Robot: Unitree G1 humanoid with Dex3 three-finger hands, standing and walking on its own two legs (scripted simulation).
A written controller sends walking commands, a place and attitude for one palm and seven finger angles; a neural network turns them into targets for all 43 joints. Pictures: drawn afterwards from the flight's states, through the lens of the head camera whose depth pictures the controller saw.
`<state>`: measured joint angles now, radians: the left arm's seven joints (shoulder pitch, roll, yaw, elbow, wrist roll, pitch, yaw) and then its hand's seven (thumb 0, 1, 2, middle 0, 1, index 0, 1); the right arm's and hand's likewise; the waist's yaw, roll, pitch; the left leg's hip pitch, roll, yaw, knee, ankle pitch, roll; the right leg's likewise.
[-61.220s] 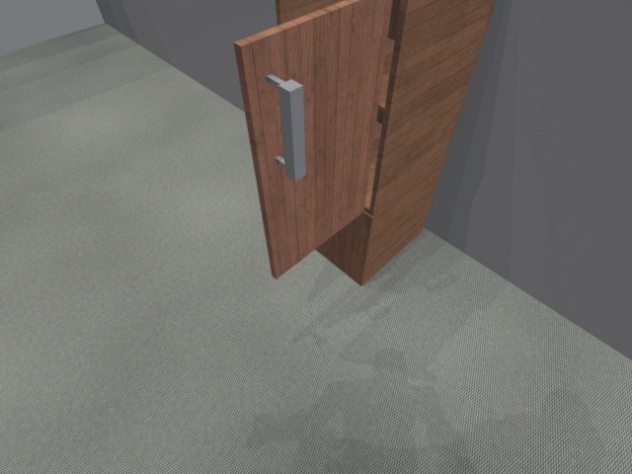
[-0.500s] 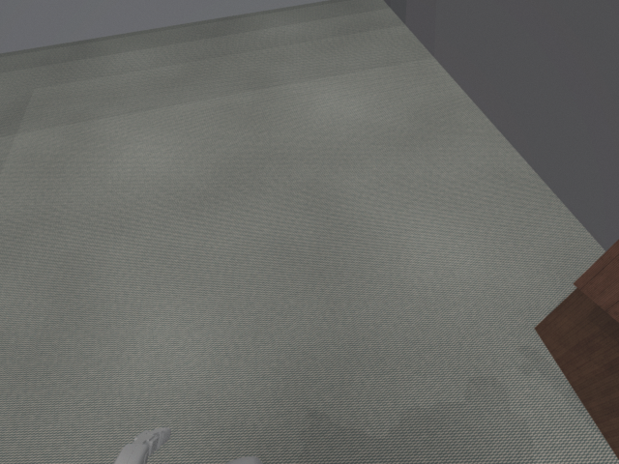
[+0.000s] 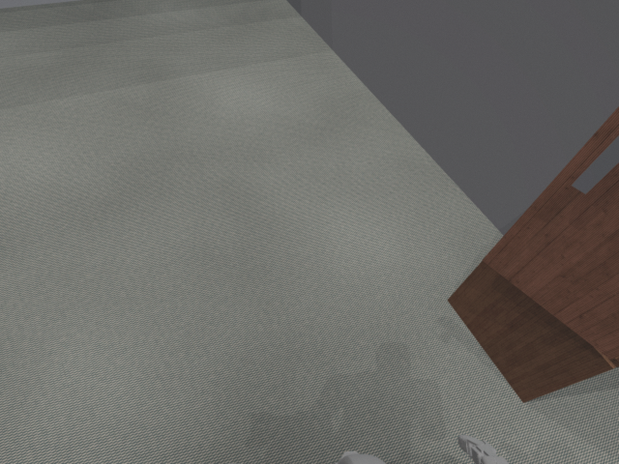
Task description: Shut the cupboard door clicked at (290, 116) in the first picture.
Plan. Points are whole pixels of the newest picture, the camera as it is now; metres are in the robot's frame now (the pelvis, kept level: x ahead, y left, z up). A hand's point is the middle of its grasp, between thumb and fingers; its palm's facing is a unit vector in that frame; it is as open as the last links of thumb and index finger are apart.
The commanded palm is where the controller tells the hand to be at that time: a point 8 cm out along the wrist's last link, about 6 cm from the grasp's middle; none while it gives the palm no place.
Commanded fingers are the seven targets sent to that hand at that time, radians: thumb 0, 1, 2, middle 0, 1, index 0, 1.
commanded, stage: turn to face it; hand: left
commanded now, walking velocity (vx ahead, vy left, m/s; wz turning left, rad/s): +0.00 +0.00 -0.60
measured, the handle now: out of the picture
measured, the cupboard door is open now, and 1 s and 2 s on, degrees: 17 17 17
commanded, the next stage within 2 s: take the last steps up to it in 1.08 s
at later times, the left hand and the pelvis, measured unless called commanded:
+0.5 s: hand (237, 430) +0.17 +0.11 -0.14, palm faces -0.31 -0.91 -0.29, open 7.4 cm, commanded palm none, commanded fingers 0.00 0.90 0.90 -0.20 -0.30 -0.20 -0.30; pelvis +0.00 -0.05 +0.00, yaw -18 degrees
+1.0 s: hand (225, 408) +0.21 +0.14 -0.17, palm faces -0.48 -0.85 -0.21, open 7.4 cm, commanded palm none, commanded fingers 0.00 0.90 0.90 -0.20 -0.30 -0.20 -0.30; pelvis +0.04 -0.02 +0.01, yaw -33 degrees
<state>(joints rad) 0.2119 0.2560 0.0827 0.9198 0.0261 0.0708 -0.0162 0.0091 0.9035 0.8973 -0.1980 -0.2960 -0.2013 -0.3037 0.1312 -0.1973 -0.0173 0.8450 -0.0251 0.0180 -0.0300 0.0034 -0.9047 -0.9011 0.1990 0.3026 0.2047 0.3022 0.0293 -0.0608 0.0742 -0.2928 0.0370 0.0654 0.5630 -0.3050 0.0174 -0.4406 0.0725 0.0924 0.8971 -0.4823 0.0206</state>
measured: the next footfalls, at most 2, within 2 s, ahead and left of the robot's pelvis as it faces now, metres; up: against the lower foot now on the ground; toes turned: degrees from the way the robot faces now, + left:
right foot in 0.36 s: +0.01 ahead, -0.15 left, +0.00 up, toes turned -18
left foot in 0.86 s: +0.13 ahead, +0.05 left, +0.00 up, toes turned -28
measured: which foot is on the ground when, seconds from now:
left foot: down 0.00-0.36, up 0.38-0.84, down 0.86-1.00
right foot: up 0.00-0.34, down 0.36-0.86, up 0.88-1.00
